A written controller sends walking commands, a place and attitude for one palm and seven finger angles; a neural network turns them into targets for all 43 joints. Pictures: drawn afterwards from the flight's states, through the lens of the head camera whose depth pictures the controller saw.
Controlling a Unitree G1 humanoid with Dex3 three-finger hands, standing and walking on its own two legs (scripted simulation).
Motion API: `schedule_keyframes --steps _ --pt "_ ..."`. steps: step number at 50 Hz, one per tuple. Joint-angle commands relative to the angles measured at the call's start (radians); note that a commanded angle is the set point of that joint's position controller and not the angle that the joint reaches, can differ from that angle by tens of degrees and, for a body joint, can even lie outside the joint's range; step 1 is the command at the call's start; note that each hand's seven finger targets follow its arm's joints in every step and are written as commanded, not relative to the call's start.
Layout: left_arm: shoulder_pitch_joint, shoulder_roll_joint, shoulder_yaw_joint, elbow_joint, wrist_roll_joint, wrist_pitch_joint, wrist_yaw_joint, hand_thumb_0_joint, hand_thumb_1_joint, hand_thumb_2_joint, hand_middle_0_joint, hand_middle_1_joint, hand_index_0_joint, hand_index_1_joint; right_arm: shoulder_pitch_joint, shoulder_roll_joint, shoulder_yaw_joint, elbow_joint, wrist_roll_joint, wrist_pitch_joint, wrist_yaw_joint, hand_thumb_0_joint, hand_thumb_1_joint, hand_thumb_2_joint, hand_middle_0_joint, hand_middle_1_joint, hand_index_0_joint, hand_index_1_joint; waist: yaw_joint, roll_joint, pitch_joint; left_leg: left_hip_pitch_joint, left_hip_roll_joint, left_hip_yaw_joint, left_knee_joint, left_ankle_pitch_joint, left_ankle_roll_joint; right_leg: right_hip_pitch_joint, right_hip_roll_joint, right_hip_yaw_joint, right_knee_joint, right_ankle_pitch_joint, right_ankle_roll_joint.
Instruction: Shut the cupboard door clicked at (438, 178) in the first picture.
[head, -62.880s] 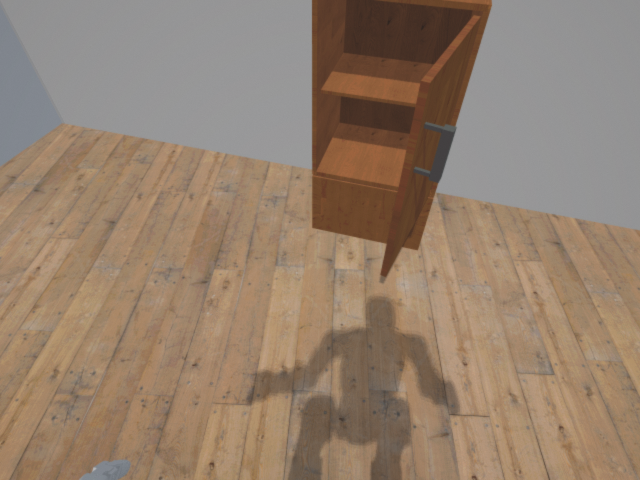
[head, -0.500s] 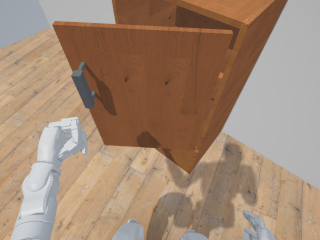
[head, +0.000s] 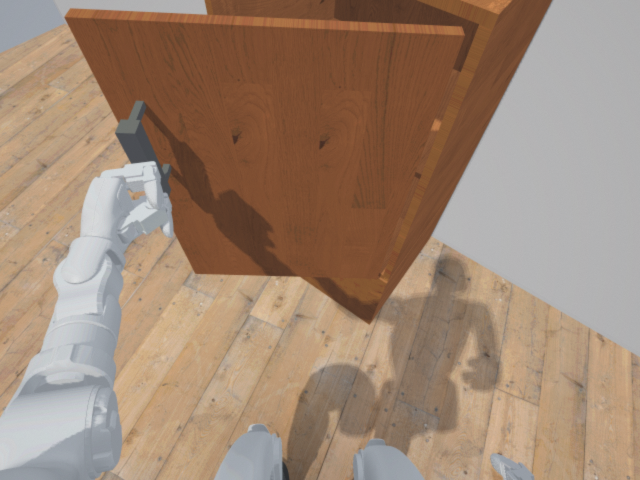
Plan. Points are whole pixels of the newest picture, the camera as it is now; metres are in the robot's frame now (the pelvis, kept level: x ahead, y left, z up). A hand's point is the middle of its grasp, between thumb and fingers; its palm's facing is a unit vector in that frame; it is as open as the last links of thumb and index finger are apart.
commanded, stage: bring the fist close to the handle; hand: left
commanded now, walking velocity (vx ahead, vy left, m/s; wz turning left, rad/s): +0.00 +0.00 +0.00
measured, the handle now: (150, 153) +0.53 +0.24 +0.06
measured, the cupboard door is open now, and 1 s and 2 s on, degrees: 36 31 24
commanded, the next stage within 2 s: push the door shut along its arc in 0.38 s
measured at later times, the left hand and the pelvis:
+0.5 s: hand (160, 208) +0.43 +0.20 +0.07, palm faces -0.02 -1.00 -0.02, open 3.1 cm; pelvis +0.00 -0.01 +0.00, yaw -1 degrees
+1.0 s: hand (174, 175) +0.48 +0.20 +0.07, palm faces -0.12 -0.99 -0.04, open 3.1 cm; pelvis -0.01 +0.00 -0.02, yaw -1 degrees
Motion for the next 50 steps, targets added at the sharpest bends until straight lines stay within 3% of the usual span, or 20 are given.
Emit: schedule_keyframes --steps 1,3,6,11,12,17,20,24,26,29,30,31,33,37,39,40,41,44,47,50 --pt "-0.418 0.27 0.116 -0.159 -0.017 -0.124 -0.001 0.0 0.9 0.9 -1.3 -1.5 -1.3 -1.5 0.09 -0.176 -0.074 -0.078 -0.001 -0.022 -0.012 0.0 -0.9 -0.9 0.2 0.3 0.2 0.3 -0.011 0.007 -0.39 0.333 -0.003 -0.109 -0.106 0.204 -0.017 0.04 0.009 0.058 -0.122 0.224 -0.01" --pt "-0.394 0.251 0.102 -0.17 -0.013 -0.145 -0.01 0.0 0.9 0.9 -1.3 -1.5 -1.3 -1.5 0.093 -0.169 -0.077 -0.082 -0.002 -0.016 -0.005 0.0 -0.9 -0.9 0.2 0.3 0.2 0.3 -0.005 0.054 -0.445 0.375 -0.002 -0.105 -0.102 0.253 -0.021 0.038 0.009 0.058 -0.109 0.263 -0.009" --pt "-0.324 0.287 0.133 -0.173 -0.01 -0.145 -0.024 0.0 0.9 0.9 -1.3 -1.5 -1.3 -1.5 0.114 -0.173 -0.084 -0.083 -0.004 -0.001 0.003 0.0 -0.9 -0.9 0.2 0.3 0.2 0.3 0.014 0.072 -0.488 0.393 -0.002 -0.1 -0.095 0.315 -0.021 0.072 0.014 0.058 -0.101 0.316 -0.011" --pt "-0.322 0.29 0.134 -0.182 -0.023 -0.107 -0.033 0.0 0.9 0.9 -1.3 -1.5 -1.3 -1.5 0.113 -0.17 -0.084 -0.097 0.007 0.022 -0.001 0.0 -0.9 -0.9 0.2 0.3 0.2 0.3 -0.004 0.013 -0.398 0.321 -0.004 -0.085 -0.11 0.255 -0.01 0.101 0.019 0.066 -0.134 0.302 -0.002" --pt "-0.368 0.275 0.114 -0.211 -0.026 -0.114 -0.033 0.0 0.9 0.9 -1.3 -1.5 -1.3 -1.5 0.107 -0.169 -0.083 -0.096 0.009 0.023 -0.003 0.0 -0.9 -0.9 0.2 0.3 0.2 0.3 -0.018 0.017 -0.4 0.326 -0.002 -0.087 -0.113 0.248 -0.009 0.093 0.015 0.067 -0.136 0.298 0.001" --pt "-0.355 0.265 0.114 -0.258 -0.034 -0.153 -0.02 0.0 0.9 0.9 -1.3 -1.5 -1.3 -1.5 0.103 -0.166 -0.087 -0.085 0.007 0.017 -0.004 0.0 -0.9 -0.9 0.2 0.3 0.2 0.3 -0.009 0.073 -0.426 0.406 0.001 -0.096 -0.117 0.261 -0.018 0.064 0.021 0.062 -0.136 0.284 -0.006" --pt "-0.358 0.242 0.086 -0.177 -0.02 -0.141 -0.023 0.0 0.9 0.9 -1.3 -1.5 -1.3 -1.5 0.104 -0.165 -0.084 -0.073 0.007 0.022 -0.004 0.0 -0.9 -0.9 0.2 0.3 0.2 0.3 -0.029 0.035 -0.35 0.351 0.002 -0.095 -0.121 0.203 -0.014 0.04 0.018 0.062 -0.146 0.246 -0.002" --pt "-0.346 0.249 0.088 -0.125 -0.021 -0.112 -0.037 0.0 0.9 0.9 -1.3 -1.5 -1.3 -1.5 0.091 -0.166 -0.077 -0.09 0.01 0.031 -0.003 0.0 -0.9 -0.9 0.2 0.3 0.2 0.3 -0.024 0.024 -0.324 0.299 -0.005 -0.085 -0.122 0.159 -0.009 0.056 0.013 0.073 -0.156 0.219 -0.001" --pt "-0.403 0.289 0.102 -0.12 -0.018 -0.115 -0.046 0.0 0.9 0.9 -1.3 -1.5 -1.3 -1.5 0.092 -0.172 -0.074 -0.089 0.011 0.032 -0.007 0.0 -0.9 -0.9 0.2 0.3 0.2 0.3 -0.031 0.036 -0.33 0.296 -0.005 -0.089 -0.11 0.159 -0.007 0.047 0.015 0.079 -0.151 0.218 -0.004" --pt "-0.566 0.288 0.07 -0.126 -0.01 -0.137 -0.055 0.0 0.9 0.9 -1.3 -1.5 -1.3 -1.5 0.086 -0.173 -0.07 -0.071 0.01 0.024 -0.011 0.0 -0.9 -0.9 0.2 0.3 0.2 0.3 -0.063 0.068 -0.349 0.319 0.002 -0.109 -0.092 0.145 -0.01 -0.013 0.016 0.075 -0.136 0.187 -0.004" --pt "-0.587 0.311 0.086 -0.142 -0.01 -0.147 -0.056 0.0 0.9 0.9 -1.3 -1.5 -1.3 -1.5 0.09 -0.177 -0.072 -0.068 0.01 0.02 -0.013 0.0 -0.9 -0.9 0.2 0.3 0.2 0.3 -0.061 0.071 -0.385 0.343 0.004 -0.115 -0.085 0.164 -0.011 -0.015 0.018 0.075 -0.127 0.196 -0.007" --pt "-0.618 0.32 0.083 -0.162 -0.009 -0.161 -0.06 0.0 0.9 0.9 -1.3 -1.5 -1.3 -1.5 0.093 -0.18 -0.072 -0.066 0.007 0.016 -0.015 0.0 -0.9 -0.9 0.2 0.3 0.2 0.3 -0.058 0.117 -0.42 0.379 0.003 -0.12 -0.078 0.194 -0.013 -0.027 0.019 0.074 -0.116 0.211 -0.012" --pt "-0.635 0.286 0.055 -0.144 -0.009 -0.165 -0.07 0.0 0.9 0.9 -1.3 -1.5 -1.3 -1.5 0.095 -0.18 -0.073 -0.054 0.007 0.01 -0.014 0.0 -0.9 -0.9 0.2 0.3 0.2 0.3 -0.065 0.138 -0.463 0.434 0.009 -0.137 -0.077 0.207 -0.019 -0.07 0.02 0.063 -0.11 0.202 -0.012" --pt "-0.608 0.326 0.08 -0.012 0.005 -0.112 -0.092 0.0 0.9 0.9 -1.3 -1.5 -1.3 -1.5 0.117 -0.19 -0.068 -0.039 0.01 0.016 -0.012 0.0 -0.9 -0.9 0.2 0.3 0.2 0.3 -0.072 0.082 -0.44 0.362 0.009 -0.133 -0.058 0.233 -0.014 -0.062 0.02 0.059 -0.098 0.233 -0.01" --pt "-0.61 0.32 0.067 0.052 0.017 -0.074 -0.096 0.0 0.9 0.9 -1.3 -1.5 -1.3 -1.5 0.125 -0.192 -0.065 -0.047 0.011 0.023 -0.009 0.0 -0.9 -0.9 0.2 0.3 0.2 0.3 -0.081 0.057 -0.381 0.311 0.009 -0.131 -0.064 0.196 -0.01 -0.077 0.021 0.057 -0.106 0.205 -0.007" --pt "-0.655 0.293 0.035 0.028 0.02 -0.071 -0.1 0.0 0.9 0.9 -1.3 -1.5 -1.3 -1.5 0.127 -0.19 -0.064 -0.048 0.01 0.022 -0.008 0.0 -0.9 -0.9 0.2 0.3 0.2 0.3 -0.097 0.063 -0.381 0.315 0.008 -0.133 -0.062 0.192 -0.008 -0.089 0.02 0.055 -0.105 0.203 -0.005" --pt "-0.673 0.288 0.038 0.031 0.017 -0.073 -0.102 0.0 0.9 0.9 -1.3 -1.5 -1.3 -1.5 0.133 -0.19 -0.066 -0.047 0.008 0.019 -0.008 0.0 -0.9 -0.9 0.2 0.3 0.2 0.3 -0.096 0.083 -0.386 0.328 0.006 -0.137 -0.056 0.21 -0.008 -0.102 0.022 0.053 -0.1 0.209 -0.01" --pt "-0.676 0.331 0.064 0.05 0.017 -0.071 -0.115 0.0 0.9 0.9 -1.3 -1.5 -1.3 -1.5 0.147 -0.199 -0.069 -0.045 0.009 0.024 -0.006 0.0 -0.9 -0.9 0.2 0.3 0.2 0.3 -0.102 0.045 -0.421 0.313 0.011 -0.134 -0.04 0.207 -0.006 -0.094 0.024 0.06 -0.101 0.209 -0.007" --pt "-0.76 0.308 0.027 0.03 0.023 -0.085 -0.131 0.0 0.9 0.9 -1.3 -1.5 -1.3 -1.5 0.157 -0.198 -0.069 -0.034 0.006 0.019 -0.005 0.0 -0.9 -0.9 0.2 0.3 0.2 0.3 -0.118 0.102 -0.449 0.346 0.012 -0.144 -0.027 0.218 -0.008 -0.142 0.025 0.055 -0.085 0.201 -0.01" --pt "-0.805 0.336 0.033 0.05 0.032 -0.077 -0.133 0.0 0.9 0.9 -1.3 -1.5 -1.3 -1.5 0.168 -0.205 -0.067 -0.024 0.006 0.019 -0.005 0.0 -0.9 -0.9 0.2 0.3 0.2 0.3 -0.131 0.114 -0.436 0.341 0.016 -0.155 -0.026 0.182 -0.007 -0.177 0.028 0.054 -0.089 0.161 -0.012"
